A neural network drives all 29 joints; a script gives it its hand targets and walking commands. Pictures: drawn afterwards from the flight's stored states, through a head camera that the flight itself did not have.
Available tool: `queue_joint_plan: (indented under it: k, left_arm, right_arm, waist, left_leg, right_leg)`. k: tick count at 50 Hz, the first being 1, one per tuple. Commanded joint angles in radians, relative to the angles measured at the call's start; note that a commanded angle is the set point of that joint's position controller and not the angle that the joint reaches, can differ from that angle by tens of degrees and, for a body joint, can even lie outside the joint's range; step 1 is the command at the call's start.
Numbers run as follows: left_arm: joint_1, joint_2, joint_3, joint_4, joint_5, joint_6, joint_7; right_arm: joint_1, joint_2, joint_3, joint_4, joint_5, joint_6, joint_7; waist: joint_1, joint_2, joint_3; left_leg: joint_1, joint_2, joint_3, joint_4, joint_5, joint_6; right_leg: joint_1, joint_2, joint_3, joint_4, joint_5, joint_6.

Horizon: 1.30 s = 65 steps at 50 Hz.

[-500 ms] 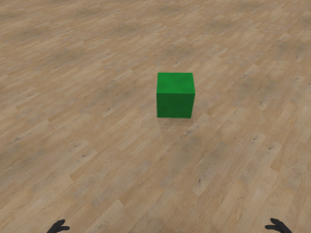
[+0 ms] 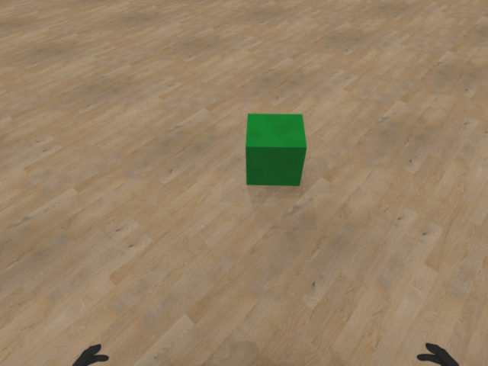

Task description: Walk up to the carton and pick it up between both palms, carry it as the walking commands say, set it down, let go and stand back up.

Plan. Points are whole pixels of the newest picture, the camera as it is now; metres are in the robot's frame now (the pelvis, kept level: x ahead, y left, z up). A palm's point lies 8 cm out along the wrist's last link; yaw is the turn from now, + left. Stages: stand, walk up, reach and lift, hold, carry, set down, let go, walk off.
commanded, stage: stand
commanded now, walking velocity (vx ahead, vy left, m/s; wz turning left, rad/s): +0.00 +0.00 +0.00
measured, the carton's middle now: (273, 150) +1.23 -0.12 -0.64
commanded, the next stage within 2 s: walk up in 0.40 s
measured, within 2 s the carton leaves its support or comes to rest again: neither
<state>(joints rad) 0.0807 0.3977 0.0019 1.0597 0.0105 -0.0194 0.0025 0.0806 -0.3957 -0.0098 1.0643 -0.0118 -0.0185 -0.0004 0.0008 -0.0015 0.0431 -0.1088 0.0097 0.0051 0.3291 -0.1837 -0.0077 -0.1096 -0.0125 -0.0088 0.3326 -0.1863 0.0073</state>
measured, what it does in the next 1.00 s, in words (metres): walks ahead: right foot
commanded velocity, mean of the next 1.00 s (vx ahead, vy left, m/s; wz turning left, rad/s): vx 0.20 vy -0.05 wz -0.12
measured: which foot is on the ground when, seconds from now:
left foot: down 0.00-0.84, up 0.86-1.00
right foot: down 0.00-0.58, up 0.60-0.82, down 0.84-1.00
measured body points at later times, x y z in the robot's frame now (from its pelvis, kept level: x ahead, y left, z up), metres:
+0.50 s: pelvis +0.00 +0.00 +0.00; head +0.01 +0.00 +0.45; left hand +0.11 +0.32 -0.11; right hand +0.11 -0.32 -0.11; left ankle +0.00 +0.12 -0.75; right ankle +0.00 -0.12 -0.75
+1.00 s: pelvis +0.10 -0.08 -0.01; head +0.12 -0.10 +0.44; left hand +0.05 +0.16 -0.15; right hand +0.18 -0.35 -0.15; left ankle +0.09 +0.07 -0.67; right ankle +0.05 -0.18 -0.75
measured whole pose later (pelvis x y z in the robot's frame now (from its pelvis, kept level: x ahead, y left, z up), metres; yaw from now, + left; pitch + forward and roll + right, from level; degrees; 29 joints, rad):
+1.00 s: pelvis +0.10 -0.08 -0.01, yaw -8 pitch +0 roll +0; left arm 0.42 0.18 0.03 1.15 0.03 -0.07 -0.01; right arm 0.12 -0.26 -0.07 1.03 -0.04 -0.03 0.04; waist 0.07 0.04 0.03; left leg -0.48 0.13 0.05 1.10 -0.30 -0.01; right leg -0.13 -0.03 -0.12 0.41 -0.29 -0.01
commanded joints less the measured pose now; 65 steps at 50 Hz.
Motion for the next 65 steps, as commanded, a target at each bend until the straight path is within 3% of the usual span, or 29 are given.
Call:
queue_joint_plan:
  k: [1, 29, 30, 31, 32, 33, 34, 36, 39, 40, 41, 42, 43, 44, 45, 46, 47, 48, 50, 52, 55, 57, 59, 60, 61, 62, 63, 64, 65]
  left_arm:
    - [-0.036, 0.174, 0.030, -0.042, 0.000, -0.009, 0.004]
    - [-0.030, 0.175, 0.034, -0.042, 0.000, -0.007, 0.005]
    - [-0.056, 0.122, 0.158, 0.018, 0.098, 0.054, -0.046]
    - [-0.051, 0.048, 0.084, -0.053, 0.055, 0.047, -0.055]
    - [-0.094, 0.052, 0.102, -0.052, 0.063, 0.041, -0.064]
    - [-0.055, 0.057, 0.102, -0.050, 0.050, 0.032, -0.064]
    - [0.016, 0.054, 0.107, -0.040, 0.044, 0.019, -0.065]
    - [0.080, 0.009, 0.085, -0.020, 0.026, 0.022, -0.069]
    - [0.098, -0.049, 0.058, -0.029, 0.008, 0.036, -0.058]
    - [0.163, -0.055, 0.056, -0.008, 0.008, 0.030, -0.052]
    - [0.247, -0.052, 0.057, 0.026, 0.008, 0.018, -0.042]
    - [0.343, -0.015, 0.070, 0.063, 0.014, 0.000, -0.031]
    - [0.476, 0.080, 0.090, 0.090, 0.036, -0.018, -0.016]
    - [0.531, 0.146, 0.097, 0.111, 0.038, -0.030, -0.008]
    - [0.477, 0.109, 0.082, 0.086, 0.035, -0.037, -0.003]
    - [0.406, 0.049, 0.072, 0.063, 0.034, -0.050, -0.001]
    - [0.332, 0.001, 0.065, 0.045, 0.027, -0.060, -0.003]
    - [0.293, -0.034, 0.060, 0.037, 0.023, -0.068, -0.005]
    - [0.302, -0.065, 0.054, 0.039, 0.018, -0.080, -0.007]
    - [0.359, -0.084, 0.047, 0.051, 0.013, -0.079, -0.001]
    - [0.440, -0.079, 0.061, 0.048, 0.015, -0.079, 0.011]
    - [0.466, -0.092, 0.059, 0.056, 0.019, -0.075, 0.009]
    - [0.463, -0.086, 0.054, 0.058, 0.022, -0.070, 0.010]
    - [0.449, -0.078, 0.052, 0.055, 0.022, -0.068, 0.012]
    - [0.437, -0.068, 0.051, 0.052, 0.020, -0.066, 0.013]
    - [0.418, -0.057, 0.051, 0.046, 0.015, -0.063, 0.014]
    - [0.387, -0.052, 0.050, 0.030, 0.009, -0.060, 0.013]
    - [0.374, -0.081, 0.046, -0.002, 0.006, -0.064, 0.009]
    - [0.384, -0.102, 0.055, -0.036, 0.010, -0.073, 0.004]
  right_arm:
    - [-0.035, -0.174, -0.030, -0.041, 0.000, -0.009, -0.004]
    - [-0.030, -0.177, -0.032, -0.040, 0.000, -0.007, -0.005]
    - [0.321, -0.225, -0.160, 0.193, -0.099, 0.038, -0.065]
    - [0.226, -0.258, -0.164, 0.061, -0.078, 0.020, -0.039]
    - [0.140, -0.182, -0.155, 0.038, -0.084, 0.009, -0.034]
    - [0.075, -0.119, -0.138, 0.017, -0.075, 0.002, -0.026]
    - [0.024, -0.094, -0.138, 0.013, -0.073, -0.009, -0.013]
    - [0.003, -0.107, -0.121, 0.008, -0.054, -0.020, -0.005]
    - [0.036, -0.137, -0.106, 0.001, -0.030, -0.012, 0.001]
    - [0.015, -0.140, -0.107, -0.007, -0.025, -0.008, 0.005]
    - [0.000, -0.126, -0.103, -0.018, -0.022, -0.004, 0.010]
    - [0.013, -0.057, -0.085, -0.038, -0.028, -0.005, 0.016]
    - [-0.053, 0.045, -0.059, -0.103, -0.031, -0.016, 0.017]
    - [-0.087, 0.066, -0.057, -0.138, -0.045, -0.021, 0.018]
    - [-0.112, 0.047, -0.059, -0.142, -0.047, -0.026, 0.023]
    - [-0.091, 0.046, -0.064, -0.124, -0.042, -0.039, 0.030]
    - [-0.039, 0.036, -0.069, -0.098, -0.035, -0.042, 0.034]
    - [0.001, 0.041, -0.072, -0.084, -0.033, -0.038, 0.037]
    - [0.015, 0.059, -0.074, -0.080, -0.024, -0.020, 0.044]
    - [-0.057, 0.090, -0.062, -0.114, -0.012, -0.006, 0.048]
    - [-0.166, 0.133, -0.045, -0.154, 0.005, 0.001, 0.056]
    - [-0.211, 0.144, -0.036, -0.182, 0.002, -0.001, 0.056]
    - [-0.205, 0.144, -0.032, -0.199, -0.004, -0.003, 0.056]
    - [-0.177, 0.138, -0.034, -0.201, -0.006, -0.005, 0.054]
    - [-0.118, 0.125, -0.039, -0.190, -0.007, -0.008, 0.049]
    - [0.001, 0.103, -0.047, -0.158, -0.009, -0.015, 0.042]
    - [0.171, 0.060, -0.063, -0.104, -0.014, -0.027, 0.030]
    - [0.320, -0.047, -0.094, -0.073, -0.034, -0.037, 0.012]
    - [0.388, -0.148, -0.110, -0.067, -0.025, -0.036, 0.001]
  waist:
    - [0.000, 0.001, -0.061]
    - [0.000, 0.001, -0.061]
    - [-0.087, -0.042, -0.016]
    - [-0.099, 0.267, 0.009]
    - [-0.066, 0.222, 0.055]
    - [-0.015, 0.204, 0.041]
    - [0.030, 0.182, -0.001]
    - [0.057, 0.170, -0.008]
    - [0.045, 0.148, 0.056]
    - [0.071, 0.138, 0.047]
    - [0.102, 0.084, 0.035]
    - [0.135, -0.084, 0.011]
    - [0.211, -0.388, 0.006]
    - [0.201, -0.374, 0.018]
    - [0.155, -0.170, 0.069]
    - [0.107, -0.073, 0.085]
    - [0.061, -0.028, 0.071]
    - [0.034, -0.031, 0.048]
    - [0.025, -0.079, 0.034]
    - [0.045, -0.101, 0.060]
    - [0.102, -0.142, 0.100]
    - [0.108, -0.141, 0.114]
    - [0.091, -0.146, 0.108]
    - [0.069, -0.151, 0.090]
    - [0.037, -0.149, 0.053]
    - [-0.020, -0.118, -0.015]
    - [-0.097, -0.073, -0.112]
    - [-0.166, 0.095, -0.204]
    - [-0.150, 0.276, -0.327]
  left_leg:
    - [0.008, 0.118, -0.089, -0.047, 0.135, 0.032]
    - [0.015, 0.120, -0.087, -0.052, 0.151, 0.031]
    - [0.173, 0.394, -0.524, -0.142, -0.369, 0.113]
    - [0.232, 0.463, -0.409, -0.233, -0.710, 0.155]
    - [0.086, 0.454, -0.348, -0.237, -0.639, 0.136]
    - [0.002, 0.401, -0.230, -0.219, -0.516, 0.109]
    - [-0.023, 0.334, -0.102, -0.211, -0.428, 0.091]
    - [-0.118, 0.268, 0.044, -0.203, -0.371, 0.077]
    - [-0.197, 0.338, -0.016, -0.190, -0.441, 0.115]
    - [-0.222, 0.318, 0.017, -0.130, -0.486, 0.111]
    - [-0.266, 0.283, 0.054, -0.028, -0.508, 0.101]
    - [-0.347, 0.206, 0.117, 0.197, -0.511, 0.081]
    - [-0.582, 0.077, 0.182, 0.610, -0.507, 0.036]
    - [-0.735, 0.059, 0.032, 0.819, -0.462, 0.037]
    - [-0.799, 0.138, -0.041, 0.892, -0.327, 0.039]
    - [-0.754, 0.172, -0.043, 0.904, -0.204, 0.031]
    - [-0.650, 0.190, -0.038, 0.873, -0.125, 0.010]
    - [-0.560, 0.183, -0.026, 0.822, -0.093, -0.005]
    - [-0.472, 0.152, 0.024, 0.744, -0.043, -0.025]
    - [-0.472, 0.129, 0.057, 0.621, -0.018, -0.038]
    - [-0.528, 0.118, 0.097, 0.474, 0.033, -0.031]
    - [-0.496, 0.093, 0.125, 0.411, 0.035, -0.019]
    - [-0.432, 0.056, 0.156, 0.348, -0.007, 0.003]
    - [-0.363, 0.030, 0.179, 0.322, -0.030, 0.016]
    - [-0.273, 0.008, 0.191, 0.304, -0.043, 0.026]
    - [-0.140, -0.009, 0.200, 0.248, -0.025, 0.040]
    - [0.087, -0.001, 0.174, 0.204, -0.014, 0.062]
    - [0.330, 0.221, -0.152, 0.131, -0.181, 0.126]
    - [0.475, 0.475, -0.711, -0.075, -0.121, 0.225]
  right_leg:
    - [0.004, -0.119, 0.089, -0.049, 0.134, -0.035]
    - [0.014, -0.122, 0.086, -0.055, 0.148, -0.033]
    - [-0.400, 0.050, -0.094, 0.385, -0.340, 0.009]
    - [-0.639, -0.047, 0.008, 0.636, -0.305, -0.015]
    - [-0.640, -0.093, 0.018, 0.732, -0.225, -0.001]
    - [-0.547, -0.123, 0.039, 0.728, -0.163, 0.007]
    - [-0.451, -0.119, 0.026, 0.655, -0.139, 0.005]
    - [-0.263, -0.091, -0.042, 0.502, -0.183, 0.005]
    - [-0.146, -0.087, -0.114, 0.319, -0.215, 0.006]
    - [-0.065, -0.067, -0.158, 0.245, -0.169, 0.012]
    - [0.034, -0.035, -0.215, 0.173, -0.142, 0.020]
    - [0.152, -0.056, -0.182, 0.088, -0.193, 0.013]
    - [0.234, -0.291, 0.228, -0.109, -0.472, -0.057]
    - [0.180, -0.422, 0.631, -0.269, -0.663, -0.170]
    - [0.164, -0.454, 0.645, -0.261, -0.669, -0.205]
    - [0.119, -0.418, 0.543, -0.234, -0.488, -0.188]
    - [0.073, -0.358, 0.410, -0.212, -0.295, -0.165]
    - [0.038, -0.305, 0.300, -0.205, -0.164, -0.138]
    - [0.013, -0.250, 0.153, -0.190, 0.052, -0.110]
    - [0.035, -0.231, 0.089, -0.189, 0.154, -0.106]
    - [0.121, -0.267, -0.008, -0.220, 0.091, -0.105]
    - [0.120, -0.260, -0.039, -0.212, 0.146, -0.102]
    - [0.118, -0.248, -0.086, -0.164, 0.270, -0.098]
    - [0.103, -0.241, -0.114, -0.111, 0.405, -0.093]
    - [0.093, -0.239, -0.130, -0.019, 0.555, -0.090]
    - [0.081, -0.224, -0.158, 0.142, 0.650, -0.083]
    - [-0.019, -0.190, -0.171, 0.367, 0.600, -0.064]
    - [-0.288, -0.106, -0.144, 0.676, 0.228, -0.038]
    - [-0.523, 0.049, -0.028, 0.910, -0.318, -0.010]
